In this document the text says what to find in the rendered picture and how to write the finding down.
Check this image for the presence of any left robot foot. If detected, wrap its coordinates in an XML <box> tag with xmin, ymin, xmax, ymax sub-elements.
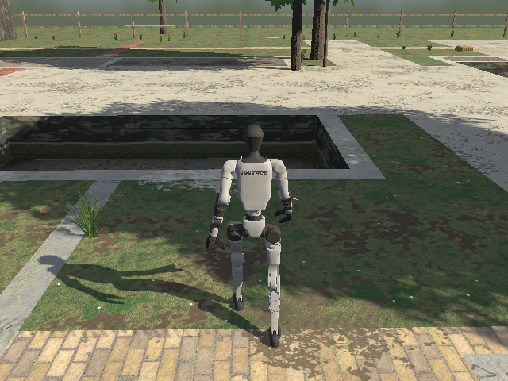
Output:
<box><xmin>233</xmin><ymin>292</ymin><xmax>244</xmax><ymax>311</ymax></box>

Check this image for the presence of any robot left hand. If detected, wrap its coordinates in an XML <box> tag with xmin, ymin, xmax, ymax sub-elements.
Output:
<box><xmin>206</xmin><ymin>235</ymin><xmax>225</xmax><ymax>261</ymax></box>

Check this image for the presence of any left robot upper arm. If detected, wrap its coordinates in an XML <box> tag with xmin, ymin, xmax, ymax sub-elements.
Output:
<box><xmin>218</xmin><ymin>160</ymin><xmax>237</xmax><ymax>206</ymax></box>

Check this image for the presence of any robot right forearm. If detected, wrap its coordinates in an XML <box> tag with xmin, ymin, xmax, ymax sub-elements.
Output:
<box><xmin>281</xmin><ymin>188</ymin><xmax>293</xmax><ymax>214</ymax></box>

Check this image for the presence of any right robot thigh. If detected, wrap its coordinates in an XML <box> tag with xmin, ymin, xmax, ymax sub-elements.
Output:
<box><xmin>265</xmin><ymin>223</ymin><xmax>281</xmax><ymax>291</ymax></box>

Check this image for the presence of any right robot upper arm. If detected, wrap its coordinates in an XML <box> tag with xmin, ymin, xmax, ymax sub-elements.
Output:
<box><xmin>270</xmin><ymin>159</ymin><xmax>290</xmax><ymax>200</ymax></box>

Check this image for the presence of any robot left forearm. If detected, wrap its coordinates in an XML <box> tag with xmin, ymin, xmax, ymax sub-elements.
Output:
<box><xmin>209</xmin><ymin>193</ymin><xmax>226</xmax><ymax>237</ymax></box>

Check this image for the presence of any robot right hand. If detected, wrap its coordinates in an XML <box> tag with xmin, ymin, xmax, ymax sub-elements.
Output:
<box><xmin>274</xmin><ymin>210</ymin><xmax>292</xmax><ymax>223</ymax></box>

